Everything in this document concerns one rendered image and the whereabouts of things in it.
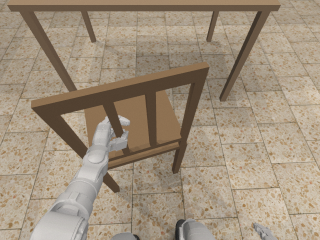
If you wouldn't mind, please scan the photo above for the table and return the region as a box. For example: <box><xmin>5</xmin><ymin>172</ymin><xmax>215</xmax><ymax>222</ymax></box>
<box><xmin>7</xmin><ymin>0</ymin><xmax>281</xmax><ymax>102</ymax></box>

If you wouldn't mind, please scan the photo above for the chair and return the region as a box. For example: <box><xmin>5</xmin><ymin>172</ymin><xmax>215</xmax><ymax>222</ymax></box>
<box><xmin>31</xmin><ymin>61</ymin><xmax>210</xmax><ymax>193</ymax></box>

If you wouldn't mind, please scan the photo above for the right robot thigh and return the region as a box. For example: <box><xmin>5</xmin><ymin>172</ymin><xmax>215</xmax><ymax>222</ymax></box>
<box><xmin>178</xmin><ymin>221</ymin><xmax>216</xmax><ymax>240</ymax></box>

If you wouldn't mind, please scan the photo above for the right robot shin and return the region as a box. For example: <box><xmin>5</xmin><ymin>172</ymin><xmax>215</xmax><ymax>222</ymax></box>
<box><xmin>182</xmin><ymin>218</ymin><xmax>195</xmax><ymax>225</ymax></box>

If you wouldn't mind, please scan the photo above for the robot left forearm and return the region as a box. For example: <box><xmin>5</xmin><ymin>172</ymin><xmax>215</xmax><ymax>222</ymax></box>
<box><xmin>29</xmin><ymin>144</ymin><xmax>109</xmax><ymax>240</ymax></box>

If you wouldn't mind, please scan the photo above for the robot left hand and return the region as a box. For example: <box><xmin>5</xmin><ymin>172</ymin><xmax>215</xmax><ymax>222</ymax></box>
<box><xmin>92</xmin><ymin>115</ymin><xmax>130</xmax><ymax>152</ymax></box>

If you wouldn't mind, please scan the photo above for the robot right hand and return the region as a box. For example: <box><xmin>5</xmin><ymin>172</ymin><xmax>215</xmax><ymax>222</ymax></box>
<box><xmin>253</xmin><ymin>222</ymin><xmax>278</xmax><ymax>240</ymax></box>

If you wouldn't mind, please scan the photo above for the left robot upper arm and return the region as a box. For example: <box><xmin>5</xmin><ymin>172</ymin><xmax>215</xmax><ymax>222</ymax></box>
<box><xmin>32</xmin><ymin>211</ymin><xmax>89</xmax><ymax>240</ymax></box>

